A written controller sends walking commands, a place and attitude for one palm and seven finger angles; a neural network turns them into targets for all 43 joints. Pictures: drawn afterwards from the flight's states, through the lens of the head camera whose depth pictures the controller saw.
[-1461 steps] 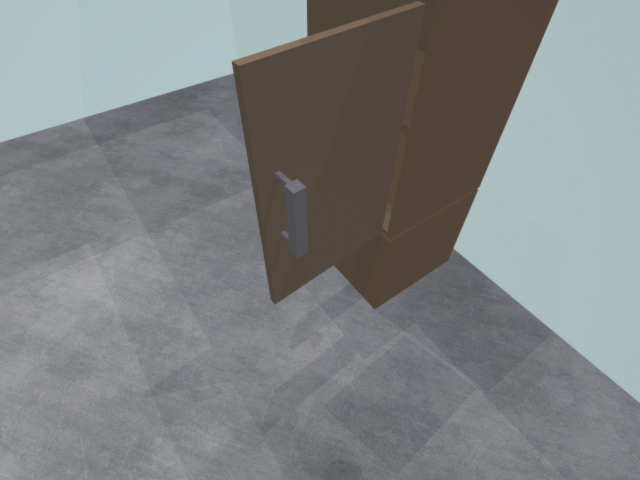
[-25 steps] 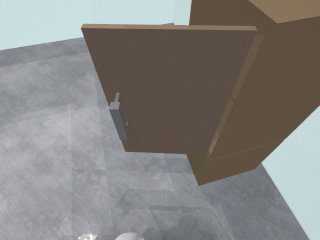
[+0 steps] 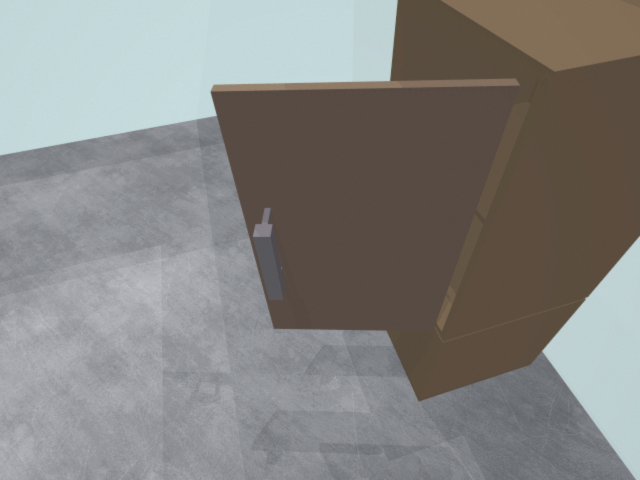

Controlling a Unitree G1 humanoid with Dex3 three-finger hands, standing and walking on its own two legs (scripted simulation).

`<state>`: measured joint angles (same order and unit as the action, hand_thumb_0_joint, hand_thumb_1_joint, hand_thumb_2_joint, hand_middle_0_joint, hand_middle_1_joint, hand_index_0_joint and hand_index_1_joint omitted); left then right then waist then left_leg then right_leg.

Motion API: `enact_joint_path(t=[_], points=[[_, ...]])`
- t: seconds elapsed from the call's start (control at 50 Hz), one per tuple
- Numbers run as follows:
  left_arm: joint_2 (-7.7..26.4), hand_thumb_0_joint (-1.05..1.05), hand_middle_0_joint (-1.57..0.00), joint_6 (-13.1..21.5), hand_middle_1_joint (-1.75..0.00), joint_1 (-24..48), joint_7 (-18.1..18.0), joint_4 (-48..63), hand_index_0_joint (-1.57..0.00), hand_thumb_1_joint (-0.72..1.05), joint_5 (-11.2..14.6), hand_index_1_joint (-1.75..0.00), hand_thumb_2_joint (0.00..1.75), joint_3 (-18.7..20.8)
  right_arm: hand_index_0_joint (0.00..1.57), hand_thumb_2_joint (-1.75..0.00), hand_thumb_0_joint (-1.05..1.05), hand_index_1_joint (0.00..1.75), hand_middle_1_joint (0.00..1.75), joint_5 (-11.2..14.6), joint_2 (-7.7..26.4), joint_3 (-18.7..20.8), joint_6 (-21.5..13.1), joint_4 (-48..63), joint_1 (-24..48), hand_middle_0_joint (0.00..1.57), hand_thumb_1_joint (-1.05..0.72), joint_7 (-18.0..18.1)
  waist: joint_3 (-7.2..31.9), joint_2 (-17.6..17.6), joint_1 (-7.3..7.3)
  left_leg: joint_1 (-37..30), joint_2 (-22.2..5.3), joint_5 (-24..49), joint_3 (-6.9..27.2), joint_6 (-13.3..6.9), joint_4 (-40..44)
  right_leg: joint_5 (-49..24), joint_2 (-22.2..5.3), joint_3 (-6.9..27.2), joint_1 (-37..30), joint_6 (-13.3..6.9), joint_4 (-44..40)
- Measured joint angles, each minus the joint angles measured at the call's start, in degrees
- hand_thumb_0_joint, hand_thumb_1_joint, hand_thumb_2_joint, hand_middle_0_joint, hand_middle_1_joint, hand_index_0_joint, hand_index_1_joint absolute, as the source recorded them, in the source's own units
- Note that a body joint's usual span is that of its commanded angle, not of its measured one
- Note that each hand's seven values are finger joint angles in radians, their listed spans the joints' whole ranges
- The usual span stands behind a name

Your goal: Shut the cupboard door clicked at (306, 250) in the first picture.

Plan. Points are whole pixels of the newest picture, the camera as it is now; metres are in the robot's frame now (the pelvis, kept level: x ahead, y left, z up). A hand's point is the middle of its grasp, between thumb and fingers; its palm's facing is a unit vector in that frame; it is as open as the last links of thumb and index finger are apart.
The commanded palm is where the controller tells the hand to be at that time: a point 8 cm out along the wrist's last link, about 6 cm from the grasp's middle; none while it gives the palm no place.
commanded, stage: come to a stop and stand still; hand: left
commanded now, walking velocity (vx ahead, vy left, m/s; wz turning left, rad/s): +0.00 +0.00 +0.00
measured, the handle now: (272, 255) +0.47 +0.13 -0.03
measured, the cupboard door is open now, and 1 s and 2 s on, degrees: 71 71 71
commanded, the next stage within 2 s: look again from close up in 0.02 s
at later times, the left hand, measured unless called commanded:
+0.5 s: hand out of the picture +0.06 +0.16 -0.16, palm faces +0.00 -0.97 -0.23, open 7.3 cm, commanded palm none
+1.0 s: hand (228, 415) +0.20 +0.14 -0.02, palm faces +0.12 -0.99 -0.01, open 6.8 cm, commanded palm +0.13 +0.20 -0.06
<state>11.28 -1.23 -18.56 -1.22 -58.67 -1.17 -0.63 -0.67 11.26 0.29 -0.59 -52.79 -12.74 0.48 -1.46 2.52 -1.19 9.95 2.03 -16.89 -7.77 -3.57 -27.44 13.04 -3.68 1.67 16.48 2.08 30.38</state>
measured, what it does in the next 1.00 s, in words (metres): lowers itself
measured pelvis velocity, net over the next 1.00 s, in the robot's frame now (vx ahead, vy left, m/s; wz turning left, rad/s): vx -0.01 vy -0.05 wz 0.08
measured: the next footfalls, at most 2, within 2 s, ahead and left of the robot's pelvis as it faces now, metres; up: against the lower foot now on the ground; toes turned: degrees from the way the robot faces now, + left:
none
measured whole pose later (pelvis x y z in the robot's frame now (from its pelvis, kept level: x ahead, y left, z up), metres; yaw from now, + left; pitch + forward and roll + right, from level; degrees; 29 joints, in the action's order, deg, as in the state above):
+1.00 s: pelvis -0.01 -0.05 -0.05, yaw +4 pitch +9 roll +2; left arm 9.1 32.7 -17.5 13.7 -14.8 13.5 8.6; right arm 0.0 15.1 4.2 -18.8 -37.8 -11.7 0.2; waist 6.6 -2.4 1.2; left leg 35.7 -0.6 -26.3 -2.5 0.9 -53.0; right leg 23.9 -3.0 -3.2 40.4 -1.8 55.1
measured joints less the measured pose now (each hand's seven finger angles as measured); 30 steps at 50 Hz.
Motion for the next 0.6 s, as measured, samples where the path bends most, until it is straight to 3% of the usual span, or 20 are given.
enact_joint_path(t=[0.16,0.36,0.6], points=[[-1.08,0.0,-0.2,0.75,-0.3,2.13,0.02,-1.66,-0.2,0.91,0.32,-0.3,0.89,-0.47,0.2,-0.9,0.0,0.29,0.3,-0.05,0.91,-0.46,-0.1,-5.43,-2.66,0.2,-0.91,0.38,-0.78,-0.85,0.6,-1.68,-0.03,0.84,0.46,0.53,2.49,-0.15,0.08,-0.47,-1.37,0.11,-1.51],[-1.46,0.0,-0.2,1.39,-0.3,5.49,-0.25,-3.06,-0.2,0.93,0.59,-0.3,0.89,-0.42,0.2,-0.9,0.01,0.29,0.3,-0.02,-0.93,-1.02,-0.43,-9.74,-4.27,0.2,-0.91,0.66,-1.36,-1.85,1.86,-3.01,-1.2,0.71,1.0,1.78,3.52,0.27,1.24,-1.16,-2.68,-0.95,-2.34],[-1.57,0.0,-0.2,1.75,-0.3,6.07,-0.48,-3.87,-0.2,0.93,0.69,-0.3,0.89,0.01,0.2,-0.9,0.01,0.29,0.3,0.02,-2.77,-1.09,-0.85,-11.22,-3.44,0.2,-0.9,0.94,-1.37,-1.73,1.74,-3.9,-2.4,0.32,1.64,3.0,4.05,0.91,2.38,-1.95,-3.67,-2.03,-2.84]])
